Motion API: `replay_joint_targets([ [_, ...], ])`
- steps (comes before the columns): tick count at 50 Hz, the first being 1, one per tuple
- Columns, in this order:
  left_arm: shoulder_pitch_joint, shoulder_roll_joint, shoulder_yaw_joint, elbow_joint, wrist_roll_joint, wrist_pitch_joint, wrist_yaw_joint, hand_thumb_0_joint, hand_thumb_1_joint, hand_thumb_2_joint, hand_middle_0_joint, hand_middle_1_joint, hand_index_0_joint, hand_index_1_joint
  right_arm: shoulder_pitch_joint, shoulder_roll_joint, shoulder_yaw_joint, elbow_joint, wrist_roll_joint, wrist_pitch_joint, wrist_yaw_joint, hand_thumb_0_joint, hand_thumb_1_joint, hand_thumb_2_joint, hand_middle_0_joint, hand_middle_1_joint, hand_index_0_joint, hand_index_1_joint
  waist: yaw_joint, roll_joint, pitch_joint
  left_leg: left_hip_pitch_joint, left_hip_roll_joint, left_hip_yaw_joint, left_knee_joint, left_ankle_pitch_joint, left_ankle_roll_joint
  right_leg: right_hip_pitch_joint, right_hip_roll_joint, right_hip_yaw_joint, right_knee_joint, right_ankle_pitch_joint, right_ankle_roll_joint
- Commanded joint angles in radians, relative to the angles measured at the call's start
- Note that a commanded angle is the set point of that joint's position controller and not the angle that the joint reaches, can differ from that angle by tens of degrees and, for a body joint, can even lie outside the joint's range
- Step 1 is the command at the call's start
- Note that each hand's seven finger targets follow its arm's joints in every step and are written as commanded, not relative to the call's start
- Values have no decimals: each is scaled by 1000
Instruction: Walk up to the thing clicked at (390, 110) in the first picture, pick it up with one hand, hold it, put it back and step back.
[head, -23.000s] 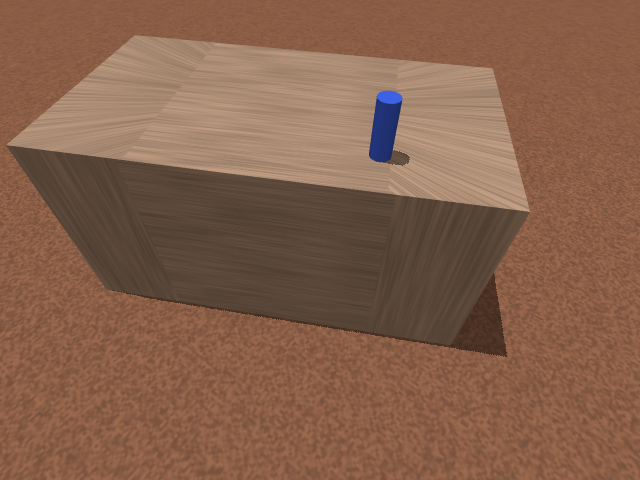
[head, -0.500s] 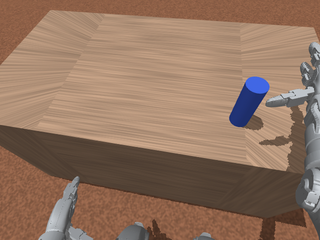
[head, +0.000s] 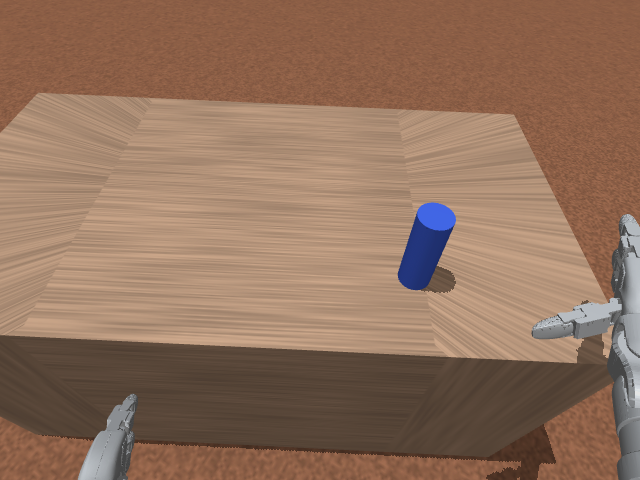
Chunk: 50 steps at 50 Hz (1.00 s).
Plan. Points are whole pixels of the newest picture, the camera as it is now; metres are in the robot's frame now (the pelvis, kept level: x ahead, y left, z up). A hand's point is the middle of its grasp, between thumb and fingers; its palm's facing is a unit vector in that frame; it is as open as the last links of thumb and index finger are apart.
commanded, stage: sink last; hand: right
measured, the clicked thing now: (423, 249) +0.48 -0.16 -0.03
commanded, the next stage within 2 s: home in 0.70 s
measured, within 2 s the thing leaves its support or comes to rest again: neither
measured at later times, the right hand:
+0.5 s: hand (574, 478) +0.14 -0.23 +0.06, palm faces +0.35 +0.87 -0.35, open 17.4 cm
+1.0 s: hand out of the picture +0.13 -0.23 +0.04, palm faces +0.33 +0.87 -0.36, open 17.6 cm
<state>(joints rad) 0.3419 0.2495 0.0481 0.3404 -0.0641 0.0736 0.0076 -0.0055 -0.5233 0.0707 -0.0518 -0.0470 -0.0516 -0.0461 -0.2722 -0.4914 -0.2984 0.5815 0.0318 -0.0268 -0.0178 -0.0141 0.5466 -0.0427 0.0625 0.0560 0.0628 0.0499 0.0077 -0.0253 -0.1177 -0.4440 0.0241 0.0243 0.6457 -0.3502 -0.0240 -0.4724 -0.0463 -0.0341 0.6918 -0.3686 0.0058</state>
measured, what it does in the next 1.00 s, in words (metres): stands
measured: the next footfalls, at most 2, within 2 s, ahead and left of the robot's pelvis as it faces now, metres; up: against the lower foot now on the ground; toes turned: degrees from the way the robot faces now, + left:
none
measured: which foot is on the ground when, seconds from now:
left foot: down 0.00-1.00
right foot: down 0.00-1.00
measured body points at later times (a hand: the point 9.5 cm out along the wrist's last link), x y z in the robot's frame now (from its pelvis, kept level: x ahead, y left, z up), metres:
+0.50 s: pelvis -0.02 +0.02 +0.01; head -0.02 +0.05 +0.46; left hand +0.15 +0.27 -0.07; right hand +0.12 -0.27 +0.08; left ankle -0.02 +0.14 -0.72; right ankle -0.02 -0.12 -0.72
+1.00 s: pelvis -0.04 +0.03 +0.02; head -0.04 +0.04 +0.47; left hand +0.13 +0.25 -0.07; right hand +0.11 -0.28 +0.06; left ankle -0.02 +0.14 -0.72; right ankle -0.02 -0.12 -0.72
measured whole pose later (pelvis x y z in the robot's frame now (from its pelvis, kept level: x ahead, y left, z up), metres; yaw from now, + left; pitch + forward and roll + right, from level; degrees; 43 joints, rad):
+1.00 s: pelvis -0.04 +0.03 +0.02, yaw -2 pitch -2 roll -1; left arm 0.27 0.19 0.03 0.56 -0.01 -0.10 0.09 -0.01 -0.35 0.28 -0.10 -0.13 -0.10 -0.14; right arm 0.45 -0.27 -0.22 0.07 0.04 -0.21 -0.05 -0.01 0.57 -0.04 0.05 0.05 0.06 0.05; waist -0.04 -0.03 0.03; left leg -0.22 0.03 0.05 0.52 -0.26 0.01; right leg -0.22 -0.04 -0.01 0.48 -0.22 0.03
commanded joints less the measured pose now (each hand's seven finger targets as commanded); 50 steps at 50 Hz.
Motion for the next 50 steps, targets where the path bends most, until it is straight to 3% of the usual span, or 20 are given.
replay_joint_targets([
  [1, 16, 146, 106, -110, -11, -33, 25, 0, -544, 68, -53, -55, -51, -56, -9, -168, -51, -500, 43, -38, -13, 0, 512, -56, 60, 53, 55, 53, -12, -68, -153, 105, -41, 54, -70, 334, 41, 226, 14, -6, -114, 434, 3],
  [3, -11, 164, 130, -149, -9, -38, 40, 0, -549, 69, -53, -53, -49, -57, 91, -177, -85, -611, 47, -41, -27, 0, 527, -52, 59, 53, 55, 53, -18, -48, -160, 138, -36, 53, -80, 343, 35, 235, 20, -7, -124, 423, -2],
  [6, -30, 105, 89, -122, -1, -42, 52, 0, -550, 70, -54, -53, -48, -58, 233, -101, -53, -752, 53, -52, -39, 0, 535, -53, 57, 53, 54, 53, -33, -59, -101, 157, -30, 50, -90, 307, 32, 217, 24, -11, -142, 367, -5],
  [7, -52, 137, 116, -161, 2, -52, 63, 0, -555, 72, -54, -52, -46, -60, 306, -92, -61, -762, 51, -50, -48, 0, 543, -52, 57, 53, 54, 54, -30, -35, -131, 174, -31, 52, -86, 331, 32, 237, 22, -8, -139, 397, -5],
  [10, -51, 44, 39, -128, 11, -57, 68, 0, -559, 75, -56, -52, -44, -63, 434, -34, -25, -914, 49, -67, -55, 0, 547, -52, 56, 54, 53, 54, -53, -83, -116, 194, -25, 47, -83, 364, 33, 246, 27, -12, -140, 438, -2],
  [11, -47, 76, 74, -118, 12, -64, 75, 0, -558, 78, -56, -54, -44, -65, 496, -12, -17, -872, 50, -62, -54, 0, 543, -53, 56, 54, 53, 54, -35, -66, -58, 176, -25, 47, -95, 328, 29, 223, 30, -16, -148, 386, -7],
  [15, -27, 64, 72, -86, 23, -77, 79, 0, -532, 77, -55, -56, -47, -64, 654, 33, -7, -940, 47, -71, -50, 0, 524, -54, 54, 53, 53, 53, -40, -44, 1, 163, -13, 43, -119, 278, 19, 199, 42, -26, -160, 300, -17],
  [17, -29, 130, 144, -117, 24, -92, 89, 0, -540, 69, -55, -56, -49, -61, 696, 40, -18, -957, 51, -74, -47, 0, 536, -53, 53, 54, 52, 54, -29, 2, 2, 158, -16, 53, -124, 260, 16, 208, 39, -19, -169, 284, -21],
  [19, -30, 125, 139, -123, 27, -106, 88, 0, -541, 65, -55, -58, -51, -61, 747, 49, -19, -948, 50, -76, -43, 0, 530, -52, 52, 53, 52, 53, -31, 32, 31, 151, -10, 50, -139, 227, 11, 195, 46, -20, -170, 247, -26],
  [21, -27, 86, 114, -107, 27, -114, 92, 0, -543, 65, -55, -59, -52, -62, 660, 33, -23, -995, 46, -91, -43, 0, 527, -54, 52, 54, 52, 54, -17, 37, 36, 135, 4, 28, -157, 196, 5, 215, 49, -19, -172, 215, -28],
  [22, -47, 120, 151, -122, 29, -124, 104, 0, -544, 64, -54, -57, -51, -60, 640, 29, -31, -980, 45, -92, -47, 0, 541, -51, 52, 54, 52, 54, -2, 51, 48, 122, 6, 22, -171, 179, 3, 223, 50, -18, -175, 197, -29],
  [25, -38, 126, 161, -85, 34, -144, 110, 0, -543, 62, -53, -58, -51, -59, 662, 47, -31, -926, 39, -96, -45, 0, 556, -49, 50, 55, 52, 55, -16, 51, 93, 104, 0, 37, -180, 105, 10, 222, 47, -9, -202, 147, -26],
  [31, -64, 39, 65, -45, 42, -172, 93, 0, -556, 70, -53, -54, -46, -61, 698, 39, -53, -854, 32, -147, -41, 0, 568, -47, 49, 55, 51, 55, -68, 40, 112, 146, 20, 17, -222, 54, 13, 200, 63, -20, -216, 139, -16],
  [35, -109, 109, 129, -8, 50, -198, 96, 0, -564, 81, -55, -54, -43, -66, 668, 11, -76, -845, 31, -180, -42, 0, 566, -48, 50, 55, 52, 55, -56, -10, 93, 149, 19, 5, -240, 30, 19, 233, 58, -16, -241, 122, -13],
  [37, -121, 74, 84, -5, 50, -210, 93, 0, -568, 89, -57, -59, -43, -73, 642, 16, -74, -849, 32, -199, -46, 0, 549, -52, 50, 55, 52, 55, -59, -14, 98, 163, 12, 17, -240, 45, 20, 235, 55, -10, -250, 130, -14],
  [39, -136, 74, 88, -20, 51, -219, 97, 0, -492, 172, -107, -139, -109, -145, 678, 1, -94, -803, 28, -209, -51, 0, 594, -32, 48, 46, 48, 46, -61, 37, 77, 193, 18, 12, -260, 47, 14, 237, 59, -15, -247, 144, -16],
  [41, -128, 54, 65, 10, 53, -219, 92, 0, -558, 82, -60, -59, -46, -73, 708, 24, -72, -746, 24, -219, -48, 0, 515, -55, 50, 54, 52, 54, -63, 30, 106, 195, 18, 12, -265, 62, 15, 234, 59, -18, -256, 158, -15],
  [42, -118, 78, 92, 11, 54, -220, 94, 0, -478, 162, -117, -139, -118, -153, 692, 30, -65, -758, 24, -226, -45, 0, 567, -48, 51, 50, 51, 50, -47, 36, 93, 192, 14, 16, -262, 90, 14, 255, 56, -18, -257, 178, -17],
  [47, -204, -26, -28, 58, 51, -235, 77, 0, -78, 547, -137, -196, -138, -194, 665, 101, 32, -683, 15, -244, -30, 0, 581, -39, 49, 47, 49, 47, -55, 12, 165, 160, 7, 19, -295, -13, 23, 241, 52, -17, -299, 97, -14],
  [50, -203, 50, 23, 91, 57, -244, 85, 0, 162, 616, -149, -215, -150, -214, 665, 107, 64, -606, 6, -239, -28, 0, 580, -39, 49, 47, 49, 47, -24, 27, 119, 171, -6, 36, -274, 57, 23, 274, 47, -13, -307, 131, -19],
])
